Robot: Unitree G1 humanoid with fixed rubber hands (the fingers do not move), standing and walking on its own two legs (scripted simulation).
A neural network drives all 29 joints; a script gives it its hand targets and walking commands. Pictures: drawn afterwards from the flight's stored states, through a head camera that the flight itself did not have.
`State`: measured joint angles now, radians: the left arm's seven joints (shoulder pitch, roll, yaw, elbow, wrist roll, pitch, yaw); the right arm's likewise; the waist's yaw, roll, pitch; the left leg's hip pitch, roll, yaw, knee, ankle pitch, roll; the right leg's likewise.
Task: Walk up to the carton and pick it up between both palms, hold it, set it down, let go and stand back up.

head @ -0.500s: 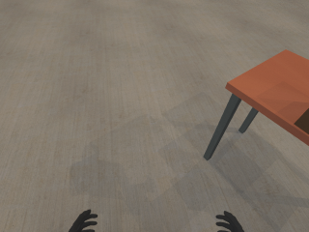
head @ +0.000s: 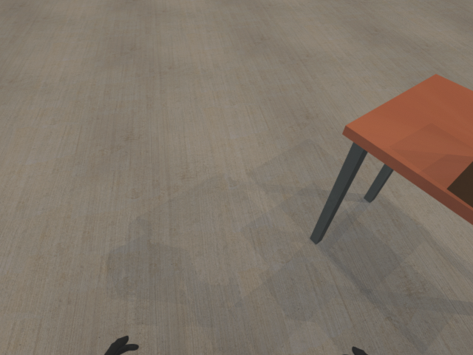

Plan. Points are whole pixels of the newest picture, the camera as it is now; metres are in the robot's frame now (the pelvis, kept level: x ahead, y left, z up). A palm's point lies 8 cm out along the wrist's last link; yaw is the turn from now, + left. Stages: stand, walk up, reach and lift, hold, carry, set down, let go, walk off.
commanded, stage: stand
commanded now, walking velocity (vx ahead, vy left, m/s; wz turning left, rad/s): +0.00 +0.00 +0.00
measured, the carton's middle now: out of the picture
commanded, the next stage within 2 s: walk up in 0.38 s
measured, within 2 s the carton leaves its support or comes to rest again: neither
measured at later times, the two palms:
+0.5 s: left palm out of the picture +0.04 +0.23 -0.13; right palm out of the picture +0.03 -0.22 -0.13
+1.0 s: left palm (158, 320) +0.20 +0.15 -0.11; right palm out of the picture +0.03 -0.39 -0.13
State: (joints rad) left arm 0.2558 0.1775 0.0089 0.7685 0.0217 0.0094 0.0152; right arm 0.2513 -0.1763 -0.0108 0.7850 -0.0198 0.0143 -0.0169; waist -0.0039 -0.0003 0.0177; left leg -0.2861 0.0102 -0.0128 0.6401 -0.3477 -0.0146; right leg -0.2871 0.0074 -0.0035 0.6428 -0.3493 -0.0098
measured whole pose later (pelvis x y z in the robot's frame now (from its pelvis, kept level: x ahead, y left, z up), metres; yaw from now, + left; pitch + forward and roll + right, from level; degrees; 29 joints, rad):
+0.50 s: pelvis +0.00 +0.00 +0.01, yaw +0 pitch -1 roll +0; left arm 0.26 0.16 0.03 0.99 0.01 0.00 0.03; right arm 0.27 -0.16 -0.03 0.99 -0.01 0.00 -0.03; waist 0.00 0.00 0.04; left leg -0.21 0.01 -0.01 0.53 -0.30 -0.01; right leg -0.21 0.00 0.00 0.54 -0.30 0.00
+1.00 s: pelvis +0.04 -0.09 -0.02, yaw -23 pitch -4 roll -1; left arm 0.29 0.28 0.07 0.77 0.03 0.03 -0.04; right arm 0.23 -0.32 -0.05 0.74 -0.04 -0.02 -0.02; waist 0.04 0.08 0.12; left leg -0.37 0.10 0.02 1.13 -0.66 0.02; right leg -0.41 0.02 -0.01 0.77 -0.30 -0.01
